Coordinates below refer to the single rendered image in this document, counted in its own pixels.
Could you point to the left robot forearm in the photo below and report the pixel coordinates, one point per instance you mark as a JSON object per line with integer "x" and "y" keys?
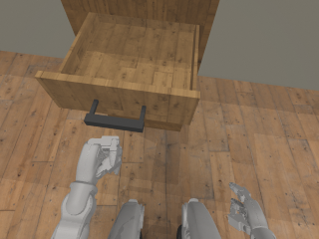
{"x": 77, "y": 209}

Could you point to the right robot hand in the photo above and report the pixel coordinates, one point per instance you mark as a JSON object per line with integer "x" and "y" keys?
{"x": 250, "y": 214}

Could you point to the handle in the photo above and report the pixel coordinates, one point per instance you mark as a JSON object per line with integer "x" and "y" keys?
{"x": 136, "y": 125}

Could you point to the cabinet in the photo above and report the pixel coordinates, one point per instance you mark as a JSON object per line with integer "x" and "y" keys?
{"x": 194, "y": 12}

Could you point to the robot right thigh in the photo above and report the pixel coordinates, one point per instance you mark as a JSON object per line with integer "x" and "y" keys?
{"x": 196, "y": 218}

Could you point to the right robot forearm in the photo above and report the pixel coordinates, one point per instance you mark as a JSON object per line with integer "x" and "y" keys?
{"x": 262, "y": 233}

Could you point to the right robot shin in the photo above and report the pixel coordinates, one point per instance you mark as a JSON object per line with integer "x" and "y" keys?
{"x": 185, "y": 233}

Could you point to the drawer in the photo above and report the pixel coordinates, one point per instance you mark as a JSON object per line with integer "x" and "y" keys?
{"x": 126, "y": 63}

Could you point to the left robot hand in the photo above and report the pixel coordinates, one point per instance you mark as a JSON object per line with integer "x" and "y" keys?
{"x": 106, "y": 151}

